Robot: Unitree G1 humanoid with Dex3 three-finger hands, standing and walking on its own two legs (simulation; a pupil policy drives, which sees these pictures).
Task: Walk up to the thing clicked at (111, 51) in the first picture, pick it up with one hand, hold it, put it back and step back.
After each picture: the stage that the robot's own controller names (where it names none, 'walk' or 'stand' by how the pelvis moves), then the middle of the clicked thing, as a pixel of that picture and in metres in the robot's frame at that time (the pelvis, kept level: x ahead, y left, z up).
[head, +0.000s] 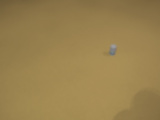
stand; (112, 50) +1.33 -0.32 -0.72
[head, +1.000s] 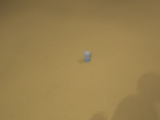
walk; (87, 56) +1.24 +0.07 -0.69
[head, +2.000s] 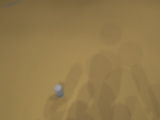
walk; (59, 91) +0.76 +0.29 -0.71
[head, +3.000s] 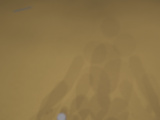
walk; out of the picture +0.52 +0.21 -0.71
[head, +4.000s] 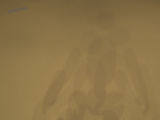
stand; out of the picture +0.42 +0.19 -0.71
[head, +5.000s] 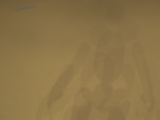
stand; out of the picture +0.38 +0.18 -0.71
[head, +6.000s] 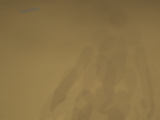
stand; out of the picture +0.39 +0.17 -0.72
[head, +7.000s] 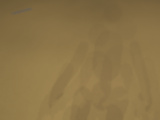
stand; out of the picture +0.37 +0.19 -0.72
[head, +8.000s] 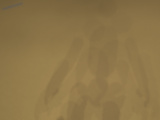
stand; out of the picture +0.38 +0.22 -0.71
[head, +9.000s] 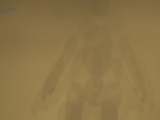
stand; out of the picture +0.33 +0.21 -0.71
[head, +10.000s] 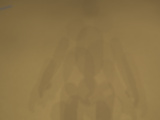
stand; out of the picture +0.34 +0.19 -0.72
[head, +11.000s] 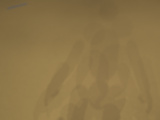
stand; out of the picture +0.39 +0.20 -0.72
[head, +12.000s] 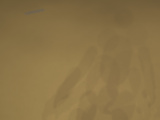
stand; out of the picture +0.39 +0.16 -0.72
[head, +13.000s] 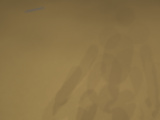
stand; out of the picture +0.40 +0.16 -0.72
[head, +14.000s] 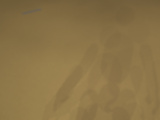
stand; out of the picture +0.38 +0.18 -0.73
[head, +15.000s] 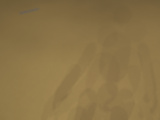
stand; out of the picture +0.38 +0.19 -0.73
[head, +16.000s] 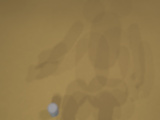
go down; (53, 110) +0.42 +0.18 -0.63
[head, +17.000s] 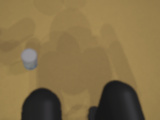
go down; (29, 60) +0.49 +0.19 -0.31
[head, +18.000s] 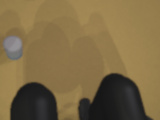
close in; (13, 48) +0.49 +0.20 -0.28
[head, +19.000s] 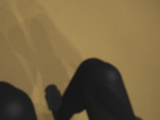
close in; out of the picture +0.49 +0.24 -0.24
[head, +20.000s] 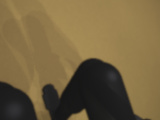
close; out of the picture +0.47 +0.24 -0.24
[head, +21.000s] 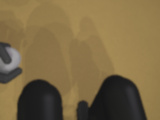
lift; (7, 63) +0.38 +0.23 -0.15
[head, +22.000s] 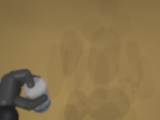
lift; (38, 96) +0.32 +0.16 +0.00
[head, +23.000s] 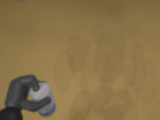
hold; (43, 100) +0.32 +0.15 -0.01
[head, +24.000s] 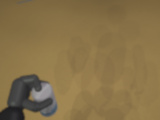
hold; (45, 100) +0.31 +0.15 -0.01
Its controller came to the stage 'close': yes
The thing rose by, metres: 0.71
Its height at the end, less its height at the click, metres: +0.67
